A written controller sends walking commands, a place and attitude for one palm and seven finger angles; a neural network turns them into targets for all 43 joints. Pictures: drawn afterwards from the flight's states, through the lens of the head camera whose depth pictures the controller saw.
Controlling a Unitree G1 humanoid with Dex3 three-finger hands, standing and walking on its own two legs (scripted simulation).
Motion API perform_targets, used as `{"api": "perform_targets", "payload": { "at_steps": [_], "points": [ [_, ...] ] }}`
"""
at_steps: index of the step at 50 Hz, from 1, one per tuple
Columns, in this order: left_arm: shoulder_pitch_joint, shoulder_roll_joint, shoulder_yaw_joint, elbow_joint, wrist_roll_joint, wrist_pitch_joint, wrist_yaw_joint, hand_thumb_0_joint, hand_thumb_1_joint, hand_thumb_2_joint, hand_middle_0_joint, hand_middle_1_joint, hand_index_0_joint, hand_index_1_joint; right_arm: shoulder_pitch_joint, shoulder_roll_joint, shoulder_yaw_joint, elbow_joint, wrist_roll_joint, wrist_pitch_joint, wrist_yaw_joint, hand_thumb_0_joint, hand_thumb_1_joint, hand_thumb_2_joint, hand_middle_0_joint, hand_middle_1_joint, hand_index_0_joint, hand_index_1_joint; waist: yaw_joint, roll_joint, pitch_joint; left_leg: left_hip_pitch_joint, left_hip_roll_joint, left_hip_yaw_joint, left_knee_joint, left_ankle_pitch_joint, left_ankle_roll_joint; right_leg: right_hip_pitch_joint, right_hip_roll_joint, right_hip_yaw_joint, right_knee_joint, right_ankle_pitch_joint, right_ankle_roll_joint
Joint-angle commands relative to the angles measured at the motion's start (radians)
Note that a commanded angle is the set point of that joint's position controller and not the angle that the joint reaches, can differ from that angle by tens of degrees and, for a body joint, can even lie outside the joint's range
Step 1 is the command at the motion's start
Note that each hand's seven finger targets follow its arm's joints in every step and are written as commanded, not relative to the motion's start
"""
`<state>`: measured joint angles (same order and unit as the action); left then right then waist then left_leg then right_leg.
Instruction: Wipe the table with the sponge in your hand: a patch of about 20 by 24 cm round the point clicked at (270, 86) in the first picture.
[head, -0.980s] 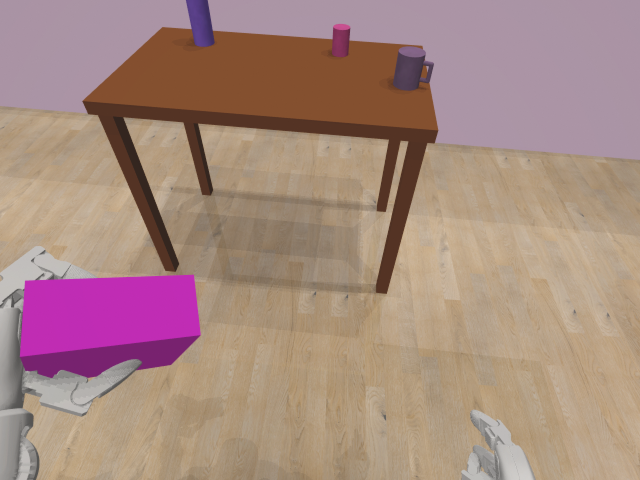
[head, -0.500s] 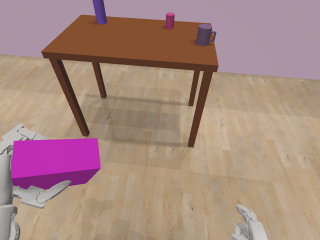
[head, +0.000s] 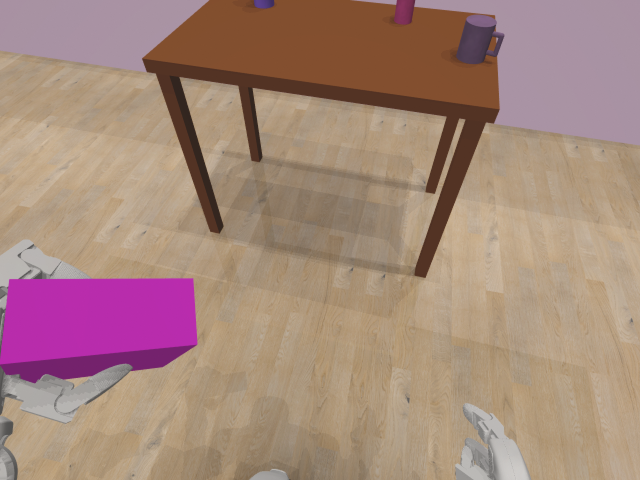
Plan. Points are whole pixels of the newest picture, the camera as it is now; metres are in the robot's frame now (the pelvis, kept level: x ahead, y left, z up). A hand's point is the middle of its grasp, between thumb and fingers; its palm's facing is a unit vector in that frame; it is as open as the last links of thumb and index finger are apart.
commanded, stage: walk to a spot facing it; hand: left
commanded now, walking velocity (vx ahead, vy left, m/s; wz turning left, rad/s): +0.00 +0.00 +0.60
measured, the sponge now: (129, 330) +0.23 +0.19 +0.15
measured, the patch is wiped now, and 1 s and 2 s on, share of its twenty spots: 0.00 0.00 0.00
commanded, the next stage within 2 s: none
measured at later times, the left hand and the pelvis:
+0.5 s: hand out of the picture +0.07 +0.29 +0.19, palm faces +0.69 -0.61 -0.39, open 10.1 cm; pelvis -0.03 -0.01 +0.01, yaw +21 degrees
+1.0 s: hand out of the picture +0.08 +0.28 +0.18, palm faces +0.79 -0.40 -0.46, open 10.1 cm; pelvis +0.05 -0.04 +0.02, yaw +35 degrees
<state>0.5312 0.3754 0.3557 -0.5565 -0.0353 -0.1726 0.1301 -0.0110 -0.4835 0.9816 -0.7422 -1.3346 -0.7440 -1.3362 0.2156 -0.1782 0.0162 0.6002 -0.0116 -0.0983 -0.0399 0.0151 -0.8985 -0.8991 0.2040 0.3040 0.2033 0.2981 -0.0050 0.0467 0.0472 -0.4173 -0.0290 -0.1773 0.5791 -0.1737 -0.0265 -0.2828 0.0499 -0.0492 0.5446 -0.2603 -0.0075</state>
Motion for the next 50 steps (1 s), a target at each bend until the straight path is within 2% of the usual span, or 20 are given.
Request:
{"api": "perform_targets", "payload": {
  "at_steps": [1,3,5,9,12,13,14,15,16,18,20,26,29,30,31,32,33,36,38,50],
  "points": [
    [-0.078,0.160,0.121,-0.171,-0.028,-0.033,0.045,0.000,0.100,1.300,-1.200,-1.600,-1.200,-1.600,-0.061,-0.145,-0.080,-0.162,0.029,-0.026,-0.021,0.000,-0.900,-0.900,0.200,0.300,0.200,0.300,0.009,-0.221,-0.177,-0.142,0.012,0.138,0.439,-0.278,-0.017,0.130,-0.461,0.334,-0.227,0.229,-0.146],
    [-0.069,0.170,0.122,-0.146,-0.002,-0.034,0.048,0.000,0.100,1.300,-1.200,-1.600,-1.200,-1.600,-0.079,-0.102,-0.049,-0.165,0.014,-0.013,-0.033,0.000,-0.900,-0.900,0.200,0.300,0.200,0.300,0.002,-0.160,-0.145,-0.133,0.060,0.147,0.534,-0.276,-0.019,0.105,-0.430,0.201,-0.160,0.430,-0.151],
    [-0.092,0.176,0.121,-0.136,0.011,-0.044,0.046,0.000,0.100,1.300,-1.200,-1.600,-1.200,-1.600,-0.091,-0.093,-0.037,-0.174,0.008,-0.007,-0.049,0.000,-0.900,-0.900,0.200,0.300,0.200,0.300,0.005,-0.180,-0.123,-0.044,0.077,0.193,0.416,-0.276,-0.014,0.059,-0.387,0.090,-0.141,0.486,-0.116],
    [-0.130,0.164,0.105,-0.189,0.013,-0.049,0.056,0.000,0.100,1.300,-1.200,-1.600,-1.200,-1.600,-0.090,-0.101,-0.037,-0.186,-0.014,-0.008,-0.056,0.000,-0.900,-0.900,0.200,0.300,0.200,0.300,0.028,-0.207,-0.124,0.070,0.068,0.287,0.150,-0.258,0.016,0.036,-0.391,0.065,-0.147,0.238,-0.097],
    [-0.148,0.152,0.090,-0.235,-0.005,-0.047,0.069,0.000,0.100,1.300,-1.200,-1.600,-1.200,-1.600,-0.041,-0.105,-0.042,-0.184,-0.012,-0.019,-0.060,0.000,-0.900,-0.900,0.200,0.300,0.200,0.300,-0.010,-0.133,-0.162,0.217,0.033,0.328,-0.117,-0.190,0.040,0.022,-0.348,0.021,0.016,0.015,-0.040],
    [-0.155,0.151,0.088,-0.262,-0.010,-0.053,0.071,0.000,0.100,1.300,-1.200,-1.600,-1.200,-1.600,-0.029,-0.131,-0.051,-0.189,-0.007,-0.024,-0.064,0.000,-0.900,-0.900,0.200,0.300,0.200,0.300,-0.024,0.015,-0.176,0.304,0.114,0.183,-0.205,-0.196,0.100,-0.074,-0.275,-0.027,0.232,-0.012,0.006],
    [-0.156,0.140,0.079,-0.296,-0.010,-0.072,0.070,0.000,0.100,1.300,-1.200,-1.600,-1.200,-1.600,-0.045,-0.156,-0.056,-0.192,-0.002,-0.038,-0.057,0.000,-0.900,-0.900,0.200,0.300,0.200,0.300,-0.020,0.308,-0.155,0.448,0.354,-0.188,-0.261,0.097,0.226,-0.338,-0.117,-0.100,0.511,-0.250,0.075],
    [-0.165,0.162,0.100,-0.248,0.016,-0.093,0.062,0.000,0.100,1.300,-1.200,-1.600,-1.200,-1.600,-0.015,-0.133,-0.050,-0.161,-0.001,-0.047,-0.042,0.000,-0.900,-0.900,0.200,0.300,0.200,0.300,-0.021,0.296,-0.137,0.405,0.463,-0.430,-0.286,0.088,0.308,-0.442,-0.127,0.005,0.659,-0.366,0.061],
    [-0.192,0.191,0.120,-0.256,0.035,-0.098,0.049,0.000,0.100,1.300,-1.200,-1.600,-1.200,-1.600,-0.022,-0.134,-0.063,-0.147,0.005,-0.051,-0.036,0.000,-0.900,-0.900,0.200,0.300,0.200,0.300,-0.017,0.220,-0.120,0.389,0.465,-0.445,-0.257,0.044,0.329,-0.490,-0.156,0.090,0.699,-0.347,0.061],
    [-0.161,0.126,0.074,-0.217,0.039,-0.089,0.030,0.000,0.100,1.300,-1.200,-1.600,-1.200,-1.600,-0.044,-0.148,-0.077,-0.128,0.019,-0.049,-0.023,0.000,-0.900,-0.900,0.200,0.300,0.200,0.300,-0.008,0.157,-0.079,0.255,0.357,-0.235,-0.254,-0.125,0.276,-0.414,-0.157,0.071,0.653,-0.228,0.066],
    [-0.150,0.106,0.062,-0.221,0.026,-0.082,0.029,0.000,0.100,1.300,-1.200,-1.600,-1.200,-1.600,-0.051,-0.145,-0.071,-0.130,0.022,-0.057,-0.020,0.000,-0.900,-0.900,0.200,0.300,0.200,0.300,-0.004,0.214,-0.062,0.124,0.273,-0.104,-0.308,-0.297,0.227,-0.284,-0.134,-0.001,0.569,-0.143,0.073],
    [-0.209,0.104,0.052,-0.148,0.020,-0.074,0.026,0.000,0.100,1.300,-1.200,-1.600,-1.200,-1.600,-0.064,-0.143,-0.049,-0.116,0.009,-0.078,-0.039,0.000,-0.900,-0.900,0.200,0.300,0.200,0.300,0.002,0.221,-0.031,0.023,0.232,-0.083,-0.356,-0.474,0.204,-0.067,-0.068,-0.094,0.270,-0.183,0.073],
    [-0.214,0.104,0.047,-0.099,0.020,-0.057,0.019,0.000,0.100,1.300,-1.200,-1.600,-1.200,-1.600,-0.091,-0.126,-0.041,-0.110,0.003,-0.061,-0.041,0.000,-0.900,-0.900,0.200,0.300,0.200,0.300,0.031,0.163,-0.066,-0.078,0.192,-0.031,-0.182,-0.475,0.161,0.183,-0.041,-0.106,-0.025,-0.190,0.053],
    [-0.214,0.117,0.054,-0.100,0.027,-0.049,0.019,0.000,0.100,1.300,-1.200,-1.600,-1.200,-1.600,-0.082,-0.109,-0.040,-0.107,0.004,-0.055,-0.038,0.000,-0.900,-0.900,0.200,0.300,0.200,0.300,0.037,0.018,-0.089,-0.163,0.127,0.050,0.039,-0.437,0.119,0.265,-0.134,0.012,-0.163,-0.230,0.009],
    [-0.192,0.163,0.081,-0.095,0.032,-0.033,0.022,0.000,0.100,1.300,-1.200,-1.600,-1.200,-1.600,-0.085,-0.083,-0.043,-0.119,0.009,-0.044,-0.032,0.000,-0.900,-0.900,0.200,0.300,0.200,0.300,0.042,-0.291,-0.102,-0.343,0.013,0.186,0.390,-0.420,0.061,0.320,-0.400,0.427,-0.330,-0.436,-0.103],
    [-0.246,0.202,0.100,-0.142,0.010,-0.039,0.030,0.000,0.100,1.300,-1.200,-1.600,-1.200,-1.600,-0.135,-0.122,-0.048,-0.139,-0.003,-0.053,-0.034,0.000,-0.900,-0.900,0.200,0.300,0.200,0.300,0.045,-0.298,-0.066,-0.398,0.020,0.142,0.628,-0.360,0.030,0.239,-0.546,0.650,-0.400,-0.429,-0.161],
    [-0.240,0.211,0.119,-0.142,0.018,-0.054,0.034,0.000,0.100,1.300,-1.200,-1.600,-1.200,-1.600,-0.108,-0.123,-0.050,-0.120,-0.014,-0.052,-0.028,0.000,-0.900,-0.900,0.200,0.300,0.200,0.300,0.020,-0.241,-0.056,-0.375,0.061,0.106,0.716,-0.271,0.021,0.176,-0.533,0.614,-0.389,-0.418,-0.166],
    [-0.177,0.190,0.120,-0.139,0.015,-0.078,0.021,0.000,0.100,1.300,-1.200,-1.600,-1.200,-1.600,-0.117,-0.110,-0.043,-0.100,0.000,-0.017,-0.029,0.000,-0.900,-0.900,0.200,0.300,0.200,0.300,0.009,-0.169,-0.053,-0.314,0.100,0.159,0.717,-0.143,-0.015,0.145,-0.405,0.207,-0.317,-0.125,-0.106],
    [-0.171,0.183,0.119,-0.107,0.020,-0.086,0.025,0.000,0.100,1.300,-1.200,-1.600,-1.200,-1.600,-0.121,-0.121,-0.053,-0.108,-0.001,-0.013,-0.038,0.000,-0.900,-0.900,0.200,0.300,0.200,0.300,0.009,-0.168,-0.050,-0.297,0.109,0.194,0.633,-0.110,-0.015,0.177,-0.390,0.117,-0.301,0.037,-0.102],
    [-0.149,0.154,0.103,-0.195,0.009,-0.072,0.084,0.000,0.100,1.300,-1.200,-1.600,-1.200,-1.600,-0.075,-0.118,-0.068,-0.193,0.006,-0.012,-0.031,0.000,-0.900,-0.900,0.200,0.300,0.200,0.300,0.056,-0.219,-0.098,-0.098,0.077,0.381,0.068,-0.169,0.034,0.308,-0.407,0.036,-0.206,0.229,-0.147]
  ]
}}
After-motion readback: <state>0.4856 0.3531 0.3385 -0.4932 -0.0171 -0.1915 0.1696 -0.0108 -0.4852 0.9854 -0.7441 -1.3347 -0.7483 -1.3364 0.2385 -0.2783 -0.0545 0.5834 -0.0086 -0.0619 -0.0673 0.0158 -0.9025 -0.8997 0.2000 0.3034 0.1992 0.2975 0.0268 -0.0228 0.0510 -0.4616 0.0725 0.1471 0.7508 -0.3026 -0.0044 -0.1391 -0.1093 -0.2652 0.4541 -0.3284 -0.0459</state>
